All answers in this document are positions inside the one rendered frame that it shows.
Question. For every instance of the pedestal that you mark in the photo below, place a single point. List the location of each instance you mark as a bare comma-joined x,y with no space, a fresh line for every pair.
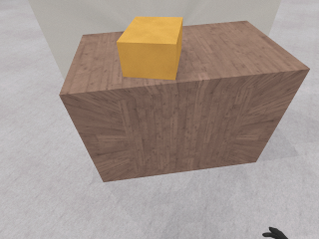
233,85

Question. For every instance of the robot right hand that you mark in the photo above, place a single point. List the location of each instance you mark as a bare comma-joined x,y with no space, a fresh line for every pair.
274,233

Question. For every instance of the carton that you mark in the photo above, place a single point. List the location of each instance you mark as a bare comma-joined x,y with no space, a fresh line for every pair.
150,48

